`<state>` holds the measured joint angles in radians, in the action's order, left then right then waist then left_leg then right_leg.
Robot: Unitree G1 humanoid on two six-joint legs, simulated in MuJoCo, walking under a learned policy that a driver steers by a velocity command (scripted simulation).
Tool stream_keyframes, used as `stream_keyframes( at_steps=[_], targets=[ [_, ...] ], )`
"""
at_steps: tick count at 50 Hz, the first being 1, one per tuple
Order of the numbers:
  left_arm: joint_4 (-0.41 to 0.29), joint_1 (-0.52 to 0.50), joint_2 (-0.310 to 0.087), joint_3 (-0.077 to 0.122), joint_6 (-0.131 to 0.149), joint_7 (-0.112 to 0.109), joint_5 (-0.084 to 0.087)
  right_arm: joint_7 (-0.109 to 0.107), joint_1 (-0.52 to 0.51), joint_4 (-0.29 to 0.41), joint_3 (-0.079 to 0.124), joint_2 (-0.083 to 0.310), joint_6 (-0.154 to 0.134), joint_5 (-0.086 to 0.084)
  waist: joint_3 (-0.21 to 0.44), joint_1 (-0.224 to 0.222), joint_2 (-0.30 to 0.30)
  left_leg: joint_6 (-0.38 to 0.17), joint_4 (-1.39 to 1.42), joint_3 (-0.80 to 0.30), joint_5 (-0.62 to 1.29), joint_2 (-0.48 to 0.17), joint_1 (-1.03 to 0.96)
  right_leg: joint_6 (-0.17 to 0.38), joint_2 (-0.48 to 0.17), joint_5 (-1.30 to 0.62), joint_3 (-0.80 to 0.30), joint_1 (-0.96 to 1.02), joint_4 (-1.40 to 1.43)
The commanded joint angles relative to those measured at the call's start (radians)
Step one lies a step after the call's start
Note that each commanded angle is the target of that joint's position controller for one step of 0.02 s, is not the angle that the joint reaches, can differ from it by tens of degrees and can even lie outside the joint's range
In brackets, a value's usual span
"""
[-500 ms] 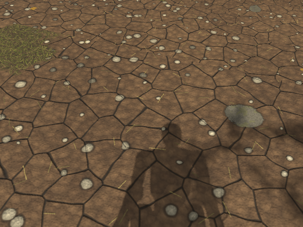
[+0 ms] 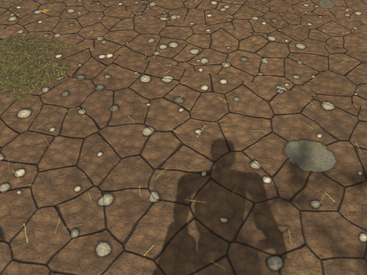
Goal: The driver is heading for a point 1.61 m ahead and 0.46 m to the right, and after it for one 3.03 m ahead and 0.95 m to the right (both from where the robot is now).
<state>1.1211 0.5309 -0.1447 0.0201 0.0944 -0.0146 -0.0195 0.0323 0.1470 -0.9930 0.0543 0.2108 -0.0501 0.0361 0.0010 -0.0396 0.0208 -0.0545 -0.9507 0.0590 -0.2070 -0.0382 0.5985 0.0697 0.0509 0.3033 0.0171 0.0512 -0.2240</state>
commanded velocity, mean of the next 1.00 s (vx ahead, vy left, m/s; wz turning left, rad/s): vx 0.19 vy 0.00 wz -0.12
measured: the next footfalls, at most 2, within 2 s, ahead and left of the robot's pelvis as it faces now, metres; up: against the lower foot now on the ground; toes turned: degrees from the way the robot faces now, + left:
left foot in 0.18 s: +0.27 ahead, +0.09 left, +0.00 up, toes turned +4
right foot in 0.62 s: +0.39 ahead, -0.08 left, +0.00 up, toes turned -3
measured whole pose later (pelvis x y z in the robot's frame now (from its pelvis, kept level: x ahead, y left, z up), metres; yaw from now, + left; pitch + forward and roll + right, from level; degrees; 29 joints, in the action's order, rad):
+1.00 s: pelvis +0.28 +0.03 -0.01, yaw -8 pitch +1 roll +0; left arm 0.96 0.18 -0.22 0.08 -0.05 -0.03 -0.02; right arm -0.08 0.27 -0.97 0.05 0.19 0.00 0.03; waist -0.03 -0.01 -0.04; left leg -0.07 -0.51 0.08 -0.32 0.04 0.20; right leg 0.04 0.07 0.38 -0.03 -0.47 -0.74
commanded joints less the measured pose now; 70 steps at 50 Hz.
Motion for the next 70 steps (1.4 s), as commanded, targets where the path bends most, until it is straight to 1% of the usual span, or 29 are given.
stream_keyframes(
  at_steps=[1,5,7,8,9,10,11,12,13,15,20,23,30,31,32,33,34,36,42,46,47,48,49,50,51,56,60,63,70],
  targets=[
    [-0.019,0.044,-0.101,0.005,0.014,-0.005,0.001,0.005,-0.169,0.107,-0.017,-0.01,-0.003,-0.009,-0.151,-0.001,-0.122,0.008,0.172,0.062,0.069,0.028,0.085,0.104,-0.208,-0.561,-0.107,-0.063,0.071],
    [-0.013,0.029,-0.147,0.01,0.022,-0.009,0.003,-0.009,-0.161,0.131,-0.011,0.032,0.0,-0.019,-0.115,0.036,-0.149,-0.053,0.343,0.095,0.099,0.084,-0.157,0.089,-0.24,-0.874,-0.072,-0.063,-0.002],
    [-0.016,0.003,-0.172,0.017,0.021,-0.013,0.004,-0.025,0.05,0.068,0.014,0.083,-0.011,-0.022,0.002,0.13,-0.133,-0.092,0.392,0.083,0.094,0.124,-0.373,0.063,-0.239,-1.069,-0.043,-0.022,-0.248],
    [-0.02,-0.014,-0.181,0.019,0.017,-0.011,0.008,-0.034,0.199,0.019,0.029,0.106,-0.018,-0.017,0.074,0.196,-0.118,-0.11,0.452,0.06,0.117,0.103,-0.56,0.049,-0.212,-0.974,-0.022,-0.089,-0.442],
    [-0.041,0.004,-0.14,0.009,0.014,-0.005,0.009,-0.043,0.339,-0.006,0.051,0.182,-0.023,0.009,0.174,0.229,-0.029,-0.147,0.476,-0.168,-0.083,-0.103,-0.77,0.043,-0.163,-0.614,0.005,-0.266,-0.729],
    [-0.046,0.14,-0.013,-0.007,0.005,0.005,0.041,-0.036,0.346,-0.001,0.062,0.246,-0.02,0.024,0.28,0.14,0.188,-0.313,0.59,-0.698,-0.021,-0.405,-0.957,0.004,0.026,0.229,0.02,-0.575,-1.135],
    [-0.052,0.047,-0.12,0.02,-0.002,0.001,0.019,-0.028,0.259,0.008,0.057,0.203,-0.014,-0.021,0.208,0.133,0.03,-0.305,0.675,-0.729,-0.006,-0.359,-0.832,0.019,-0.012,0.158,-0.082,-0.635,-1.193],
    [-0.088,-0.048,-0.12,0.024,-0.002,0.001,0.01,-0.028,0.14,0.027,0.037,0.145,-0.021,-0.031,0.057,0.088,0.015,-0.275,0.683,-0.538,0.138,-0.332,-0.669,0.018,-0.06,0.064,-0.074,-0.646,-1.149],
    [-0.09,-0.082,-0.108,0.025,-0.001,-0.001,0.002,-0.025,0.1,0.027,0.022,0.087,-0.033,-0.027,0.001,0.064,-0.029,-0.251,0.692,-0.418,0.358,-0.288,-0.555,0.015,-0.084,0.031,-0.067,-0.601,-1.105],
    [-0.078,-0.055,-0.078,0.028,-0.025,0.004,-0.018,-0.034,0.12,-0.005,-0.005,0.011,-0.048,-0.026,-0.016,0.012,-0.007,-0.201,0.696,-0.231,0.613,-0.212,-0.433,-0.003,-0.108,0.038,-0.063,-0.497,-1.015],
    [-0.091,-0.112,-0.045,0.025,-0.07,0.008,-0.012,-0.041,0.171,-0.037,-0.021,0.05,-0.062,-0.014,-0.003,-0.03,0.039,-0.166,0.684,-0.067,0.879,-0.15,-0.39,-0.033,-0.082,-0.032,-0.009,-0.454,-0.766],
    [-0.114,-0.223,-0.045,0.015,-0.075,0.001,-0.002,-0.046,0.204,-0.05,-0.033,0.049,-0.049,-0.017,0.003,0.001,0.075,-0.129,0.665,-0.025,0.866,-0.121,-0.405,-0.036,-0.071,-0.12,0.03,-0.419,-0.577],
    [-0.093,-0.267,-0.052,0.005,-0.068,-0.02,0.001,-0.065,0.243,-0.083,-0.049,0.03,-0.016,-0.018,-0.03,0.018,0.047,-0.116,0.57,-0.096,0.586,-0.158,-0.444,-0.013,-0.068,-0.152,0.028,-0.286,-0.275],
    [-0.084,-0.246,-0.064,0.005,-0.059,-0.024,-0.002,-0.067,0.257,-0.088,-0.049,0.028,-0.015,-0.018,-0.031,0.011,0.009,-0.083,0.542,-0.1,0.473,-0.137,-0.421,-0.009,-0.101,-0.288,-0.014,-0.208,-0.165],
    [-0.071,-0.194,-0.121,0.016,-0.049,-0.028,-0.007,-0.071,0.286,-0.081,-0.047,0.029,-0.016,-0.013,0.011,0.024,-0.046,-0.05,0.498,-0.076,0.293,-0.098,-0.387,0.002,-0.192,-0.543,-0.104,-0.106,-0.184],
    [-0.069,-0.217,-0.151,0.018,-0.05,-0.027,0.002,-0.073,0.418,-0.105,-0.053,-0.029,-0.008,-0.027,0.038,0.098,-0.148,-0.022,0.496,-0.038,0.006,-0.026,-0.343,0.09,-0.279,-0.763,-0.188,-0.064,-0.234],
    [-0.074,-0.225,-0.113,0.014,-0.058,-0.019,0.008,-0.085,0.395,-0.12,-0.047,-0.009,0.007,-0.023,0.024,0.057,-0.154,-0.006,0.485,-0.008,-0.141,0.013,-0.361,0.133,-0.302,-0.714,-0.246,-0.123,-0.216],
    [-0.105,-0.273,-0.129,0.023,-0.074,-0.013,0.0,-0.096,0.296,-0.078,-0.022,0.042,0.024,-0.022,-0.007,0.048,-0.165,0.001,0.435,0.001,-0.169,0.045,-0.37,0.14,-0.276,-0.557,-0.302,-0.211,-0.171],
    [-0.153,-0.286,-0.186,0.061,-0.099,-0.025,-0.003,-0.103,0.252,-0.021,-0.009,0.005,0.042,-0.029,0.059,0.048,-0.131,0.006,0.282,-0.023,-0.263,0.09,-0.311,0.197,-0.299,-0.49,-0.415,-0.252,-0.138],
    [-0.203,-0.394,-0.186,0.076,-0.126,-0.018,0.005,-0.11,0.3,-0.003,-0.004,0.011,0.042,-0.031,0.06,0.099,-0.09,-0.009,0.492,-0.063,-0.152,0.063,-0.452,0.102,-0.199,-0.304,-0.34,-0.428,-0.167],
    [-0.232,-0.422,-0.142,0.068,-0.13,-0.013,0.015,-0.115,0.337,0.005,0.012,0.08,0.041,-0.013,0.047,0.109,0.021,-0.046,0.647,-0.198,-0.176,-0.07,-0.548,0.034,-0.118,-0.133,-0.253,-0.574,-0.281],
    [-0.263,-0.432,-0.088,0.057,-0.133,-0.012,0.022,-0.116,0.276,0.026,0.038,0.181,0.045,-0.006,-0.037,0.087,0.244,-0.142,0.778,-0.424,-0.031,-0.312,-0.519,-0.027,0.065,0.13,-0.029,-0.735,-0.489],
    [-0.251,-0.414,-0.136,0.068,-0.137,-0.013,-0.016,-0.119,0.22,0.047,0.028,0.14,0.048,0.002,-0.058,0.064,0.158,-0.208,0.74,-0.402,0.225,-0.386,-0.433,-0.037,-0.003,0.263,-0.024,-0.684,-0.709],
    [-0.221,-0.368,-0.148,0.077,-0.14,-0.007,-0.017,-0.12,0.18,0.069,0.013,0.086,0.045,-0.003,-0.041,0.027,0.032,-0.213,0.705,-0.315,0.339,-0.334,-0.421,-0.037,-0.013,0.228,-0.051,-0.638,-0.806],
    [-0.199,-0.324,-0.14,0.08,-0.145,-0.003,-0.016,-0.121,0.135,0.088,0.01,0.084,0.043,-0.006,-0.05,-0.006,-0.012,-0.187,0.677,-0.224,0.401,-0.277,-0.415,-0.046,-0.018,0.174,-0.049,-0.624,-0.869],
    [-0.231,-0.373,-0.133,0.076,-0.159,0.022,-0.008,-0.113,0.167,0.112,0.015,0.106,0.037,-0.012,-0.028,0.035,0.085,-0.14,0.61,-0.054,0.568,-0.205,-0.591,-0.1,-0.03,0.074,0.004,-0.685,-0.806],
    [-0.306,-0.498,-0.146,0.069,-0.169,0.057,-0.013,-0.092,0.249,0.107,0.034,0.145,0.028,-0.003,-0.037,0.112,0.102,-0.161,0.734,-0.114,0.004,-0.271,-0.653,-0.086,-0.076,0.069,0.015,-0.692,-0.671],
    [-0.352,-0.554,-0.149,0.069,-0.164,0.084,-0.019,-0.073,0.257,0.108,0.045,0.163,0.011,0.0,-0.099,0.124,0.076,-0.165,0.805,-0.128,-0.19,-0.308,-0.643,-0.058,-0.096,0.072,0.028,-0.695,-0.6],
    [-0.41,-0.593,-0.134,0.062,-0.132,0.104,-0.022,-0.04,0.263,0.09,0.055,0.178,-0.012,0.003,-0.096,0.119,0.085,-0.129,0.759,0.015,-0.009,-0.308,-0.641,0.013,-0.087,0.094,0.095,-0.579,-0.475]
  ],
)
